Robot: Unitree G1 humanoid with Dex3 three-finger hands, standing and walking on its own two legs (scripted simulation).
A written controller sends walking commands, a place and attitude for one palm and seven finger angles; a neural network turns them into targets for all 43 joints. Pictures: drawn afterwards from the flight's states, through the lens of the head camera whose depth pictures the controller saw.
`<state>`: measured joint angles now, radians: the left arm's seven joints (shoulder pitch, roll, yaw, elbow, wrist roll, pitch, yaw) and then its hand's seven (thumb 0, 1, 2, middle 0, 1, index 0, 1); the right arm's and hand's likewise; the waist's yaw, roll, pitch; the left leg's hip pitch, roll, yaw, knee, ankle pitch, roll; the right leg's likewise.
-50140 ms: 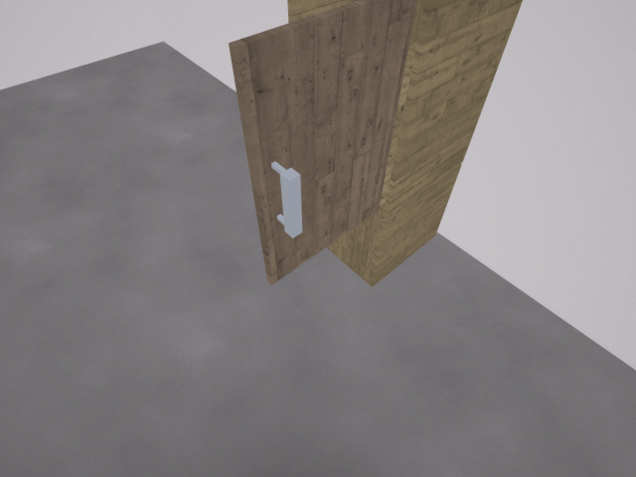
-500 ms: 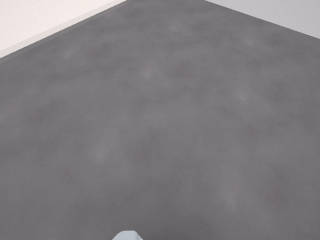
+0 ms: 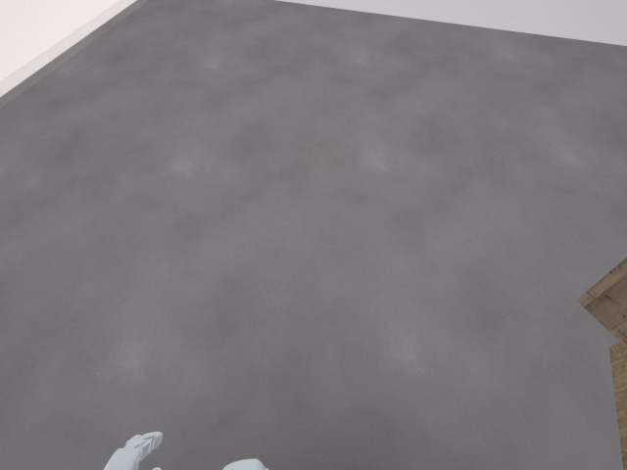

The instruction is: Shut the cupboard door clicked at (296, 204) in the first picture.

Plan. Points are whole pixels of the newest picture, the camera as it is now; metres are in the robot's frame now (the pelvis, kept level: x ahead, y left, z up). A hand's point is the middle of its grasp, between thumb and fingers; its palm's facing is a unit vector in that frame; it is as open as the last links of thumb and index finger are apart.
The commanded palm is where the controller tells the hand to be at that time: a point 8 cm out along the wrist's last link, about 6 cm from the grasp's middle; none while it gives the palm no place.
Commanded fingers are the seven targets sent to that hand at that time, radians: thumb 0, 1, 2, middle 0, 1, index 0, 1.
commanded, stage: turn to face it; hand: left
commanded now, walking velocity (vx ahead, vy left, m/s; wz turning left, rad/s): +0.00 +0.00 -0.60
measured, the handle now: out of the picture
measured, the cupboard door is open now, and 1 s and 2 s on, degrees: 46 46 46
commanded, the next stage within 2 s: take the last steps up to it in 1.68 s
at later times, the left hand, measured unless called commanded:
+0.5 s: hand (184, 436) +0.18 +0.21 -0.15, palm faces -0.27 -0.94 -0.20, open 7.4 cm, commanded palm none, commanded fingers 0.00 0.90 0.90 -0.20 -0.30 -0.20 -0.30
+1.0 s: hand (231, 413) +0.21 +0.15 -0.16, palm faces -0.53 -0.82 -0.20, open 7.4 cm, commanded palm none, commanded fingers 0.00 0.90 0.90 -0.20 -0.30 -0.20 -0.30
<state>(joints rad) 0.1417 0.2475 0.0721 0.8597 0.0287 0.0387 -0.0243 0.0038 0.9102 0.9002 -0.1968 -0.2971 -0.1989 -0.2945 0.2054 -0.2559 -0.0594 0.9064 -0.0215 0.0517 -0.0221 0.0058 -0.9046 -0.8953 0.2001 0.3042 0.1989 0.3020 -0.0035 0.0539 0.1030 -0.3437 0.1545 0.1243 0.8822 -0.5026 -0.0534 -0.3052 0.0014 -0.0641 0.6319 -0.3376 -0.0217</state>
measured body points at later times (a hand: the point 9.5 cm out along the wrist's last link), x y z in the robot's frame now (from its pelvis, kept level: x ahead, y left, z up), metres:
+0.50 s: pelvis +0.02 +0.04 +0.02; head +0.08 +0.05 +0.46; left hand +0.19 +0.26 -0.13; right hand +0.02 -0.22 -0.11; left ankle +0.05 +0.15 -0.72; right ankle -0.03 -0.09 -0.66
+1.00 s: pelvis +0.03 +0.03 +0.00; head +0.07 +0.02 +0.45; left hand +0.24 +0.19 -0.14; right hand -0.03 -0.25 -0.12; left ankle +0.12 +0.12 -0.73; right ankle -0.03 -0.09 -0.72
